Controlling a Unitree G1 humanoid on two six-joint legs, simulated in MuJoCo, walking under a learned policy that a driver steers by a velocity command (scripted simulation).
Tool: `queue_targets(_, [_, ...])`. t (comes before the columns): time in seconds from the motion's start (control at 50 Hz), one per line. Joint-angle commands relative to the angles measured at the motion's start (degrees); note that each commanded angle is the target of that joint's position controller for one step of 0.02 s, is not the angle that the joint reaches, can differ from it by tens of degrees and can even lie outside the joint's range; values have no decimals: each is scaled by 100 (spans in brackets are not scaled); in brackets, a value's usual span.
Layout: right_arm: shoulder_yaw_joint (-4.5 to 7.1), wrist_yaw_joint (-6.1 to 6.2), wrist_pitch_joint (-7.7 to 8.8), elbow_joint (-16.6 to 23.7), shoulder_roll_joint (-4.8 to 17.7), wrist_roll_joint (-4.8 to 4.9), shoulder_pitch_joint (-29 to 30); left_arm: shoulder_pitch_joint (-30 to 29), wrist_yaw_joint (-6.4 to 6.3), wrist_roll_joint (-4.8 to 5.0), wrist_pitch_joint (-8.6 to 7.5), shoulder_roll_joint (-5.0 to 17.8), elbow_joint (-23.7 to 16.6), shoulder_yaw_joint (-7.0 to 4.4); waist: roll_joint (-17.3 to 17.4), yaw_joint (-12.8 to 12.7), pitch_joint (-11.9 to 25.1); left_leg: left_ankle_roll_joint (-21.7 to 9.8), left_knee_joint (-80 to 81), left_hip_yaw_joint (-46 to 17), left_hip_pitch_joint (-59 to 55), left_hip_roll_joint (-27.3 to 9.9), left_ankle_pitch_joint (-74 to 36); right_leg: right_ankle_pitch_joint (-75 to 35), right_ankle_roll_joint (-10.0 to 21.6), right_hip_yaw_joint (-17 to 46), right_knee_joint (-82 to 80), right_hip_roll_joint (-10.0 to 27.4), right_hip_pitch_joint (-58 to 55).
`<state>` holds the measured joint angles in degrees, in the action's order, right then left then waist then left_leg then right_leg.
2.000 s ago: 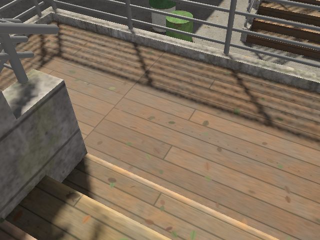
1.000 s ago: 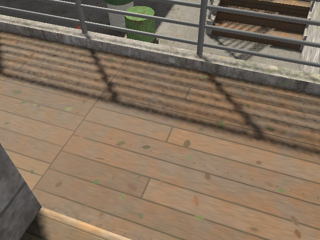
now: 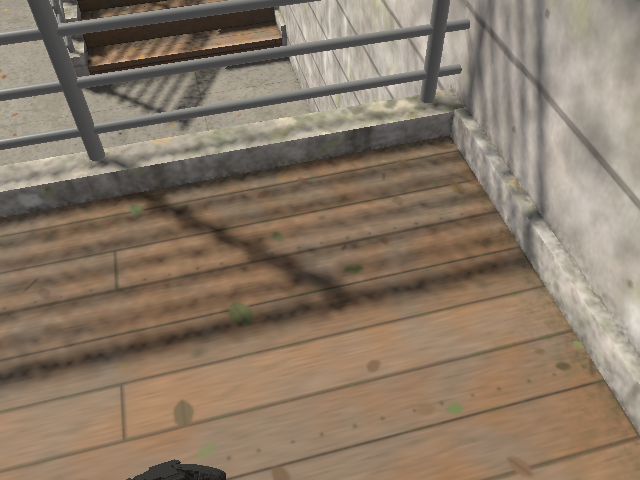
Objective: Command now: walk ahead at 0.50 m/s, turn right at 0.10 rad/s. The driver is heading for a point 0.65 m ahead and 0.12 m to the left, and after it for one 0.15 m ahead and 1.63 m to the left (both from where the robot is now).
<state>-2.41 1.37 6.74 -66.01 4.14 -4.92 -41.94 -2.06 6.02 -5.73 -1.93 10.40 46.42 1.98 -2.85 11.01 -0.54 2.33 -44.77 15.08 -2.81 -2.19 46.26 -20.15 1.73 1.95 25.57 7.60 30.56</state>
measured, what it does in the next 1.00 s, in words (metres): goes down: right foot 0.17 m lower, then left foot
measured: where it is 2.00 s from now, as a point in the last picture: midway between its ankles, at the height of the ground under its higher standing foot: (268, 463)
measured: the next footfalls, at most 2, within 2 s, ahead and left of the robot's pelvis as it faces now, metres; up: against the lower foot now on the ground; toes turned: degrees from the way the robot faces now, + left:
right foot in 0.08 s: +0.22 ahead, -0.14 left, -0.17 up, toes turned -3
left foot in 0.50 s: +0.49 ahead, +0.12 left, -0.17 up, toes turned +2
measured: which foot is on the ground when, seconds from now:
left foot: down 0.00-0.08, up 0.10-0.48, down 0.50-1.00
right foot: up 0.00-0.06, down 0.08-0.52, up 0.54-0.96, down 0.98-1.00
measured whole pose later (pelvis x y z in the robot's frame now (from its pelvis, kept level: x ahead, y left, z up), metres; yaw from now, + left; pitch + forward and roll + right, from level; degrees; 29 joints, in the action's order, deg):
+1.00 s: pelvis +0.54 +0.02 -0.10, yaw +6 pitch +4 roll +1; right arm 5.1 1.9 3.0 -56.9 12.0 1.3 -18.9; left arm -4.4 -1.3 -0.4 -4.1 11.6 51.2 -3.3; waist -1.1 4.3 -0.6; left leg -2.0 -29.5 -3.3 11.0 4.0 21.1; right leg -0.5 1.8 2.0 24.5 -0.5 26.2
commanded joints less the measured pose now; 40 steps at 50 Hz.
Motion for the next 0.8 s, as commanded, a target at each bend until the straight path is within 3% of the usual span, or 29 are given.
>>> queue_targets(0.02, [506, 175, -402, 99, 1255, 885, 364, -1744, -59, 1330, -158, 478, -580, -230, 37, -22, -1926, -1000, 44, -1631, 1029, -1103, -4554, 566, -20, -173, -709, -340, 508])
queue_targets(0.04, [479, 210, -480, 115, 1227, 775, 269, -955, -67, 1300, -215, 464, -317, -234, -118, -336, -1087, -926, -914, -1467, 1024, -1050, -5183, -123, 65, -362, -819, -489, -476])
queue_targets(0.06, [487, 188, -469, 54, 1054, 741, 269, 135, -98, 1095, -184, 520, 87, -316, 198, -714, -323, -832, -1968, -1350, 1588, -883, -5170, -622, 184, -388, -811, -567, -2127])
queue_targets(0.08, [504, 131, -367, 80, 958, 715, 458, 1542, -201, 920, -81, 903, 559, -511, 197, -1382, 315, -560, -3437, -1239, 2652, -604, -4003, -1536, 371, -201, -697, -236, -3923])
queue_targets(0.1, [526, 108, -235, 148, 710, 724, 787, 3100, -347, 705, -12, 1315, 1130, -627, -805, -2080, 1239, -118, -6257, -1043, 4194, 181, 308, -4326, 804, 290, 223, 630, -5963])
queue_targets(0.12, [412, -20, -8, 261, 511, 925, -12, 3334, -395, 556, -51, 1673, 1152, -654, -1496, -2024, 2792, -133, -7685, -2325, 5714, 94, 759, -5219, 1640, 967, 2090, 1591, -8080])
queue_targets(0.14, [512, -95, 141, 662, 944, 968, 603, 3217, -411, 643, -8, 1474, 1137, -666, -1006, -2184, 3212, -155, -7208, -2560, 6331, -104, 353, -3273, 2007, 1551, 1603, 1635, -7869])
queue_targets(0.16, [529, -56, 153, 1026, 895, 982, 1227, 2927, -457, 676, -10, 1325, 1196, -652, -660, -1891, 2911, -147, -6859, -2278, 6774, -308, -60, -1273, 2031, 1794, 945, 1627, -7138])
queue_targets(0.18, [496, 76, 81, 1262, 720, 934, 1662, 2411, -510, 650, 3, 1203, 1183, -625, 87, -1555, 2481, -35, -7006, -1773, 6808, -429, -524, 86, 2038, 2256, 237, 1674, -6006])
queue_targets(0.2, [463, 138, -27, 1288, 568, 806, 1576, 1911, -494, 574, -23, 1081, 982, -574, 684, -1192, 2074, -82, -6786, -1792, 6430, -526, -1314, 994, 2057, 2540, -153, 1888, -4647])
queue_targets(0.22, [533, 180, -135, 1257, 563, 759, 1630, 1294, -457, 587, -143, 662, 898, -471, 950, -869, 1530, -254, -5778, -2074, 5969, -665, -2331, 1214, 1791, 2394, -280, 1834, -3261])
queue_targets(0.26, [563, 203, -271, 1392, 397, 683, 2060, 551, -457, 615, -232, 439, 869, -354, 507, -514, 165, -279, -4095, -2165, 5257, -832, -2884, 1285, 1311, 1421, -680, 1199, -923])
queue_targets(0.3, [606, 179, -178, 1728, 618, 606, 2681, 771, -684, 591, -262, 584, 979, -391, -147, -569, -134, -165, -1720, -1998, 4211, -775, -3664, 1395, 1105, 610, -1040, 459, -190])
queue_targets(0.32, [649, 119, -135, 1805, 812, 573, 2965, 812, -760, 593, -284, 701, 947, -443, -221, -607, -61, -158, -813, -1881, 3589, -656, -4346, 1305, 1011, 297, -974, 206, -5])
queue_targets(0.34, [630, 57, -128, 1780, 806, 562, 3129, 946, -809, 655, -295, 910, 958, -509, -285, -666, 137, -137, -210, -1686, 3059, -446, -4954, 1295, 1006, 178, -999, 141, -65])
queue_targets(0.38, [621, -45, -210, 1962, 907, 634, 3644, 1193, -823, 790, -304, 1276, 1027, -665, -287, -789, 134, -184, 324, -1681, 3015, -322, -4938, 1329, 1055, 486, -1185, 475, -795])
queue_targets(0.42, [640, -106, -271, 2097, 1078, 686, 4063, 1532, -801, 872, -259, 1161, 1153, -709, -51, -930, -103, -402, 806, -1692, 3353, -323, -4567, 1735, 927, 615, -1039, 705, -1558])
queue_targets(0.46, [714, -147, -259, 2069, 1242, 631, 4087, 1897, -769, 862, -209, 1116, 1257, -726, 116, -926, -126, -619, 1152, -1463, 3016, -136, -4213, 1668, 752, 530, -622, 650, -1961])
queue_targets(0.48, [817, -163, -252, 1911, 1414, 579, 3621, 1940, -741, 819, -200, 1055, 1281, -702, 179, -697, 141, -751, 1227, -1286, 2356, 40, -4124, 1157, 625, 283, 34, 368, -2012])
queue_targets(0.5, [966, -167, -232, 1602, 1744, 542, 2720, 1986, -727, 726, -184, 875, 1250, -644, 463, -413, 676, -939, 1036, -1522, 1109, -143, -4717, 1238, 432, -148, 1366, -88, -1556])
queue_targets(0.52, [1082, -194, -221, 1374, 2280, 518, 1818, 2493, -686, 689, -279, 324, 1188, -492, 1776, -442, 1361, -1792, 1522, -3743, -1135, -1461, -3964, 3001, 0, -630, 3810, -895, 729])
queue_targets(0.54, [1015, -240, -213, 1282, 2110, 542, 1195, 2299, -619, 665, -416, 480, 1124, -500, 2117, -237, 2083, -2064, 2555, -5765, -1729, -1925, -2899, 5193, 41, 134, 4894, -1097, 1550])
queue_targets(0.56, [935, -228, -172, 1376, 1891, 541, 1713, 1843, -616, 801, -457, 808, 1043, -620, 1721, -341, 1480, -1819, 2676, -5421, -1440, -1879, -2195, 4965, 170, 329, 5351, -812, 2276])
queue_targets(0.58, [881, -212, -162, 1579, 1780, 513, 2430, 1359, -677, 814, -431, 913, 861, -649, 1246, -502, 900, -1626, 2809, -4733, -461, -1710, -2332, 4373, 278, 208, 5133, -517, 2264])
queue_targets(0.6, [838, -212, -155, 1679, 1638, 472, 3021, 1178, -738, 730, -374, 899, 813, -691, 850, -775, 542, -1525, 2978, -4109, 565, -1523, -2858, 3870, 289, 173, 4661, -279, 1814])
queue_targets(0.64, [779, -212, -129, 1652, 1337, 462, 3386, 1395, -795, 666, -232, 754, 870, -736, 913, -1166, 499, -1353, 3240, -3431, 1525, -1221, -3385, 3543, 306, 234, 3978, -51, 894])
queue_targets(0.7, [810, -151, -72, 1413, 1439, 475, 2912, 1197, -788, 617, -181, 610, 864, -769, 683, -1178, 440, -1406, 3506, -2915, 1454, -1146, -4108, 2869, 294, 162, 3204, -87, 941])
queue_targets(0.74, [779, -63, -82, 1267, 1405, 519, 2666, 697, -793, 556, -201, 556, 680, -765, 598, -1135, 296, -1382, 3423, -2601, 1423, -1043, -5450, 2417, 140, 89, 2398, -208, 910])
queue_targets(0.8, [769, 15, -159, 1140, 1420, 557, 2542, 206, -759, 569, -209, 357, 522, -688, 748, -1082, 326, -1181, 3081, -2004, 1582, -683, -6793, 1775, -46, -85, 1321, -563, 180])
Velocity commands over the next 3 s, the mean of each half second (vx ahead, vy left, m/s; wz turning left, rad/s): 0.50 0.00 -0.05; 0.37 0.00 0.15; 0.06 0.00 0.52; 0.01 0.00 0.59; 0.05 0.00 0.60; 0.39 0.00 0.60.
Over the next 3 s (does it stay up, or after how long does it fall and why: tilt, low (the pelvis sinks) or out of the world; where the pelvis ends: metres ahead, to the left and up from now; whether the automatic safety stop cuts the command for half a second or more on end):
stays up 0.68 0.25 -0.09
